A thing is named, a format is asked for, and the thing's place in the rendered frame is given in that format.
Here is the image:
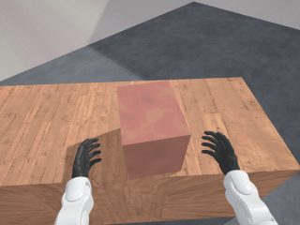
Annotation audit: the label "carton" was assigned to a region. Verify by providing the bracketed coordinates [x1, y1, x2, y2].
[116, 81, 191, 180]

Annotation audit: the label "pedestal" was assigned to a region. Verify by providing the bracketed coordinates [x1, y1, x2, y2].
[0, 77, 300, 225]

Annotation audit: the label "robot left hand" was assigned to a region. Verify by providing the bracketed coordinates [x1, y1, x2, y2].
[71, 138, 102, 179]

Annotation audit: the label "robot left forearm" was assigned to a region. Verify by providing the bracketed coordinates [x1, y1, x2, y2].
[54, 176, 94, 225]

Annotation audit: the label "robot right forearm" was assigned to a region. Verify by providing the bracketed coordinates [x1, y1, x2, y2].
[223, 170, 278, 225]

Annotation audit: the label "robot right hand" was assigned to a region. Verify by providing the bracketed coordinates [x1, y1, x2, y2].
[202, 130, 240, 175]

